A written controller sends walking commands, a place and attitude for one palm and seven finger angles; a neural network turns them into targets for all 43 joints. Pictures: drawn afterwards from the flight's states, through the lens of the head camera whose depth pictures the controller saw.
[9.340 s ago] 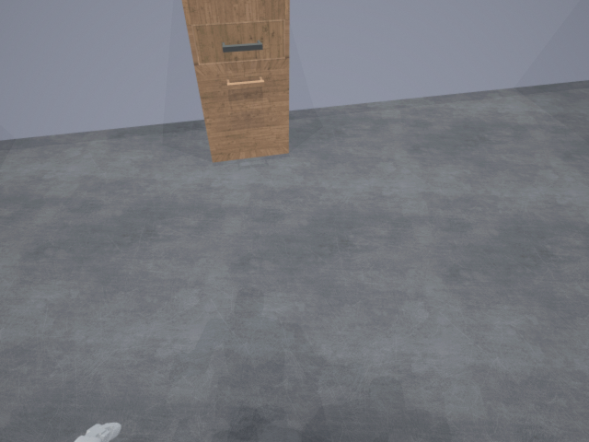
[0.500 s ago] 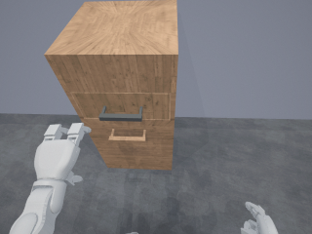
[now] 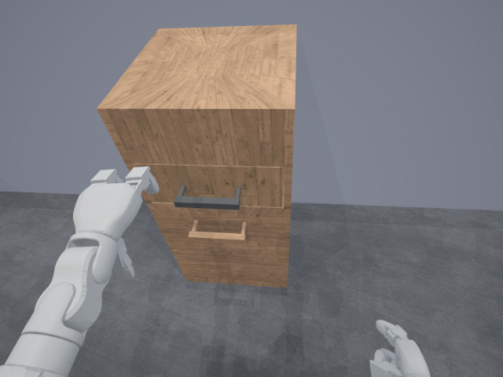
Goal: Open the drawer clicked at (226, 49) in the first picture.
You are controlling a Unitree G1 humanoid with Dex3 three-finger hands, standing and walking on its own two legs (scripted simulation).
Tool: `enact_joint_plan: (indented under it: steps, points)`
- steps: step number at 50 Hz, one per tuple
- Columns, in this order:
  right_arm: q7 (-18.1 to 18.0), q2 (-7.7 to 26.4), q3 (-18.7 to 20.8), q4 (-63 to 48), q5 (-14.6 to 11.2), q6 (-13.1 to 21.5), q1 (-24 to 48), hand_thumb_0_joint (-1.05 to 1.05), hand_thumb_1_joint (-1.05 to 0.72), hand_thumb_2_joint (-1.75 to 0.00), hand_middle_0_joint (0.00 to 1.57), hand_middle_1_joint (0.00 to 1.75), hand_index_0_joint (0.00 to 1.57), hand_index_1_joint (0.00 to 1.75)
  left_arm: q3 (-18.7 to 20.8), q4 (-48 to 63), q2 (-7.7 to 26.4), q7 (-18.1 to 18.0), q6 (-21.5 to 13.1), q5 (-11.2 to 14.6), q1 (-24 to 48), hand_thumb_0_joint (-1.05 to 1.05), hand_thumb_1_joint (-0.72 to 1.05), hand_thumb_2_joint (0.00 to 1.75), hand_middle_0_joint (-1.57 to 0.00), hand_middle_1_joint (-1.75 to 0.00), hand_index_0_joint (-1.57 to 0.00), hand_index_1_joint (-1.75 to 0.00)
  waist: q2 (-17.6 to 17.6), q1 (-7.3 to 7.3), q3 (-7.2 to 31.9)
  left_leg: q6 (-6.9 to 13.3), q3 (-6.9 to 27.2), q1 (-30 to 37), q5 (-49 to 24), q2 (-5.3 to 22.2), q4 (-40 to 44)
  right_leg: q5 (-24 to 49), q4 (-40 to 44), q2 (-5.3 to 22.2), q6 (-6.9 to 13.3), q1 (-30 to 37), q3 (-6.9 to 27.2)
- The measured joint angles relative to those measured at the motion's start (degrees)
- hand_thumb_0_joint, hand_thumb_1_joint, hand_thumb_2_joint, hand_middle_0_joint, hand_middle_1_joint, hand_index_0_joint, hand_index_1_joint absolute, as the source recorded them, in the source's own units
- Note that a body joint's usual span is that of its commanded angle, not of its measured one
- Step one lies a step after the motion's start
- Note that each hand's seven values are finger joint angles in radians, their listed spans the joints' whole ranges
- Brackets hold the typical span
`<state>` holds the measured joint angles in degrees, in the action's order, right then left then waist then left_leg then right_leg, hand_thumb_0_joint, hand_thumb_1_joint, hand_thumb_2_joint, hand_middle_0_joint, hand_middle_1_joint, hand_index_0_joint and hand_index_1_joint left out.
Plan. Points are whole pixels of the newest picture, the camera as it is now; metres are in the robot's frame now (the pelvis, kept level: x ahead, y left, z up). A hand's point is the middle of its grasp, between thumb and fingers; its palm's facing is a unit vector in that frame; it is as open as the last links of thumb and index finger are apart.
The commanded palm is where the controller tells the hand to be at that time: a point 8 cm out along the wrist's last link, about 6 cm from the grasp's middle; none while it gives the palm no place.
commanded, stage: raise the hand with hooked fingers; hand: left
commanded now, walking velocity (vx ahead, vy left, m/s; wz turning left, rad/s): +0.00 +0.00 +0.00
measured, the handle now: (208, 196) +0.56 +0.21 -0.14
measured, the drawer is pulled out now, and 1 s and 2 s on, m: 0.00 0.00 0.00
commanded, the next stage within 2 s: move the hooked fingers above the handle in 0.30 s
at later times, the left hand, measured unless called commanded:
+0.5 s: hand (142, 231) +0.31 +0.23 +0.07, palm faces +0.00 -0.07 -1.00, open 13.9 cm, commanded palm +0.30 +0.23 +0.12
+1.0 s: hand (170, 217) +0.38 +0.22 +0.01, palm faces -0.07 -0.05 -1.00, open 13.8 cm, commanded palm +0.37 +0.23 +0.07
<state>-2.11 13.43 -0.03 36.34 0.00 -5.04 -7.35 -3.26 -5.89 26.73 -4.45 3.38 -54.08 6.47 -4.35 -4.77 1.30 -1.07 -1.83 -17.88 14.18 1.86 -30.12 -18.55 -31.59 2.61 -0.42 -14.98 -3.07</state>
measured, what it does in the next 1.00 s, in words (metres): stands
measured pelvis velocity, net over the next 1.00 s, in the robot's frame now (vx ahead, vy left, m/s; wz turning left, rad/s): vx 0.00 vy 0.00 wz -0.02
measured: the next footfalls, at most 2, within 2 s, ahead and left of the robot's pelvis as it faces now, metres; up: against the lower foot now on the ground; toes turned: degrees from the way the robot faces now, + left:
none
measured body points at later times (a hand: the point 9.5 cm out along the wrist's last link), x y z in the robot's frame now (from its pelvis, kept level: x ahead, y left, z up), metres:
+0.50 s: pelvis +0.00 -0.01 +0.00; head +0.02 -0.05 +0.45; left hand +0.30 +0.23 +0.12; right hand +0.19 -0.25 -0.12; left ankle +0.01 +0.13 -0.73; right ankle -0.02 -0.12 -0.73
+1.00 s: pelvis +0.00 +0.00 -0.02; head +0.05 -0.02 +0.43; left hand +0.38 +0.22 +0.06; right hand +0.10 -0.26 -0.15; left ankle +0.01 +0.13 -0.73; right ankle -0.02 -0.12 -0.73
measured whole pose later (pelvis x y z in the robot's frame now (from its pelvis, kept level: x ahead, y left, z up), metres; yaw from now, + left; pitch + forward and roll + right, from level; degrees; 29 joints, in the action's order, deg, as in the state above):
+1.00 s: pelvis +0.00 +0.00 -0.02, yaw -1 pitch +10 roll +0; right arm -2.5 14.0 3.8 39.8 0.1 -5.4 -14.5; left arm -4.6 -33.7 23.6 -12.2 -2.1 -59.1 22.3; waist -2.5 0.0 4.7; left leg -0.8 -2.5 -30.9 17.4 2.6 -38.4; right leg -21.2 -39.6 2.2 -0.5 -28.3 -1.8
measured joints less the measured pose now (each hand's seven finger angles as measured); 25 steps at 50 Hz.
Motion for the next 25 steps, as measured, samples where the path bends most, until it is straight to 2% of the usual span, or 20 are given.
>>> enact_joint_plan:
  steps: [3, 7, 11, 14, 19, 22, 25]
  points:
    - [0.2, 0.8, 0.4, 0.0, -0.1, -0.3, -0.7, 0.01, -0.90, -0.90, 0.20, 0.30, 0.20, 0.30, 0.2, -0.2, -0.3, 1.6, 0.0, 0.6, -0.9, 0.00, -0.49, 0.31, -0.31, -1.20, -0.31, -1.20, -0.1, 0.41, -0.1, -0.1, -0.2, 0.4, -0.4, 0.1, 1.0, 0.2, 0.4, -0.1, 0.1, 0.0, 0.2]
    - [0.1, 1.7, 1.1, -0.1, 0.2, -0.3, -1.6, 0.01, -0.90, -0.90, 0.20, 0.30, 0.20, 0.30, -0.3, 0.7, -0.8, 2.3, -2.3, 0.6, -3.1, 0.00, -0.49, 0.31, -0.31, -1.20, -0.31, -1.20, 0.0, 0.72, -0.5, -0.3, -0.3, 0.5, -0.7, 0.3, 1.4, 0.2, 0.5, -0.3, 0.4, -0.2, 0.3]
    - [-0.2, 1.9, 1.9, 0.5, 0.3, 0.2, -2.1, 0.01, -0.90, -0.90, 0.20, 0.30, 0.20, 0.30, -0.3, 1.8, -0.8, 0.0, -5.7, -0.1, -4.4, 0.00, -0.49, 0.31, -0.31, -1.20, -0.32, -1.20, 0.4, 0.67, -0.8, -0.6, -0.2, 0.2, -0.6, 0.5, 1.3, 0.0, 0.1, -0.5, 0.6, -0.5, 0.2]
    - [-0.1, 1.8, 2.5, 1.1, 0.2, 0.4, -2.0, 0.01, -0.90, -0.90, 0.20, 0.30, 0.20, 0.30, 0.3, 1.9, -0.7, -2.7, -6.5, -0.6, -4.1, 0.00, -0.49, 0.31, -0.32, -1.20, -0.32, -1.20, 0.4, 0.52, -0.6, -0.8, 0.0, -0.3, -0.5, 0.6, 1.0, -0.1, -0.2, -0.7, 0.8, -0.9, 0.0]
    - [0.3, 1.5, 2.7, 1.8, -0.6, 0.3, -1.4, 0.01, -0.90, -0.90, 0.20, 0.30, 0.20, 0.30, 1.1, -0.2, -0.9, -4.9, -3.0, -0.4, -2.1, 0.00, -0.49, 0.31, -0.32, -1.20, -0.32, -1.20, -0.1, 0.41, 0.4, -0.8, 0.1, -0.5, -0.5, 0.7, 0.9, -0.3, -0.6, -0.7, 0.9, -1.2, 0.0]
    - [0.3, 1.4, 2.1, 1.4, -0.9, 0.1, -0.8, 0.01, -0.90, -0.90, 0.20, 0.30, 0.20, 0.30, 0.3, -1.8, -1.2, -3.4, -0.2, 0.1, -1.2, 0.00, -0.49, 0.31, -0.31, -1.20, -0.32, -1.20, -0.3, 0.56, 0.6, -0.8, -0.1, -0.1, -0.7, 0.6, 1.3, -0.2, -0.5, -0.6, 0.9, -1.1, 0.1]
    - [-0.1, 1.2, 1.4, 1.0, -0.9, 0.1, -0.3, 0.01, -0.90, -0.90, 0.20, 0.30, 0.20, 0.30, -1.2, -4.0, -1.5, -1.2, 0.4, 0.2, -0.3, 0.00, -0.49, 0.31, -0.31, -1.20, -0.31, -1.20, -0.2, 0.71, 0.6, -0.6, -0.1, -0.2, -0.8, 0.5, 1.4, -0.3, -0.6, -0.5, 0.8, -1.2, 0.2]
